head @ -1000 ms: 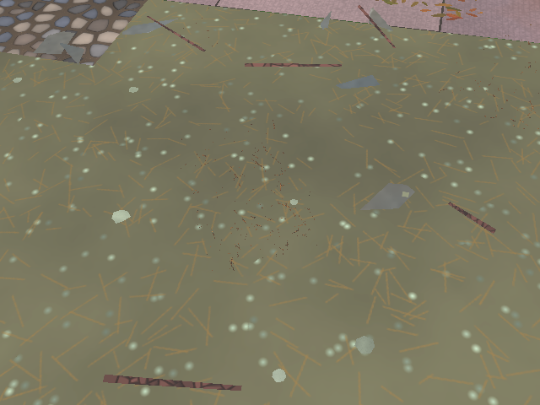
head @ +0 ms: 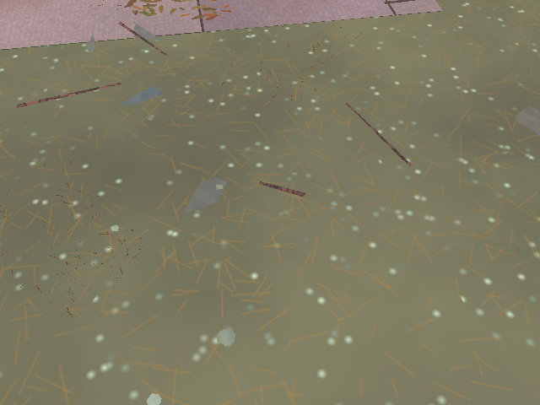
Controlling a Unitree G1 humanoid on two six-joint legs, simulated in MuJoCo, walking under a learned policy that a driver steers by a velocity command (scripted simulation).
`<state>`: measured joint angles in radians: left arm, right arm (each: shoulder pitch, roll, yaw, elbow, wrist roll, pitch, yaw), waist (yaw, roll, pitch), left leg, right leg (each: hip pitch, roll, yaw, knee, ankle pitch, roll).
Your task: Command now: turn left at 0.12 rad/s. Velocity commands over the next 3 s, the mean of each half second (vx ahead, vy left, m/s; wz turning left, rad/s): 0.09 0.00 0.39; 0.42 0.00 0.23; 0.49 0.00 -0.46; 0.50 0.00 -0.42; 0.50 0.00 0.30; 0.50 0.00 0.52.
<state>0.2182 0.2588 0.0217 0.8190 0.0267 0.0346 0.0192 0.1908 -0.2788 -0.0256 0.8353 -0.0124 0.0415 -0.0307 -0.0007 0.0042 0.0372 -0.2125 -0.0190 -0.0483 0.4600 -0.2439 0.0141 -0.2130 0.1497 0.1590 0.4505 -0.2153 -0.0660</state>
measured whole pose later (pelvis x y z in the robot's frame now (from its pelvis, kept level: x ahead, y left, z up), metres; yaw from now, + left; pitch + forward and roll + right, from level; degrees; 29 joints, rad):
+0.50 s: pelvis +0.02 +0.00 +0.01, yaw +16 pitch +1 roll +1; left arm 0.33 0.30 0.03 0.86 0.03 -0.03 0.04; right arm 0.18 -0.34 -0.08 0.83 -0.04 0.04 0.05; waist 0.03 0.04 0.00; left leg -0.51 -0.04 -0.06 1.00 -0.30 0.01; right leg -0.05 0.03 -0.01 0.27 -0.24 -0.05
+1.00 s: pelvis +0.21 +0.15 +0.01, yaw +21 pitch -1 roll +0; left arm 0.34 0.25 0.04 0.95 0.02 -0.03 -0.03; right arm 0.26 -0.23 -0.03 0.87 -0.02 -0.07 0.01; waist 0.03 -0.04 0.06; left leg -0.12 -0.05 0.13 0.33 -0.21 0.09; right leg -0.50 -0.07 0.03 1.12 -0.25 -0.07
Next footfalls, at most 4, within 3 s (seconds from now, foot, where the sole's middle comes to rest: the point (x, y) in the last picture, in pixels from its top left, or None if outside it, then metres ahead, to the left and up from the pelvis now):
0.32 right None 0.03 -0.10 -0.78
0.78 left None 0.21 0.22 -0.78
1.34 right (204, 387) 0.54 0.19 -0.78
1.84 left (152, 279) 0.84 0.36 -0.78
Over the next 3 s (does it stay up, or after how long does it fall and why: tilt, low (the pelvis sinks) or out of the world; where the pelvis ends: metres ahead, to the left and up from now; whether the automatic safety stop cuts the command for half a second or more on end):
stays up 1.23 0.33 -0.01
